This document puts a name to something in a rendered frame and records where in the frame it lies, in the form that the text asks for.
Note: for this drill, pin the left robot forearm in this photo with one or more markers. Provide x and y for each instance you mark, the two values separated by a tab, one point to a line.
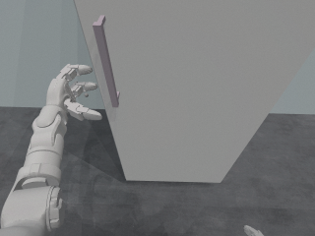
45	153

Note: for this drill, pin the robot right hand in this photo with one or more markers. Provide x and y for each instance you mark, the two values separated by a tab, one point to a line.
251	231

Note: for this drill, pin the fridge door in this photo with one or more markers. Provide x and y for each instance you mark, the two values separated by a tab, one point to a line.
196	78

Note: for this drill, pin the left robot upper arm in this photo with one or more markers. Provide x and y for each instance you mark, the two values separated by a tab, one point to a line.
33	212

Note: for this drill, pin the handle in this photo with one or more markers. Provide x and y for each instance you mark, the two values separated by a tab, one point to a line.
105	60

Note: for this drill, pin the robot left hand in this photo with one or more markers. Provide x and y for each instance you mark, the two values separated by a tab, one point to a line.
59	92

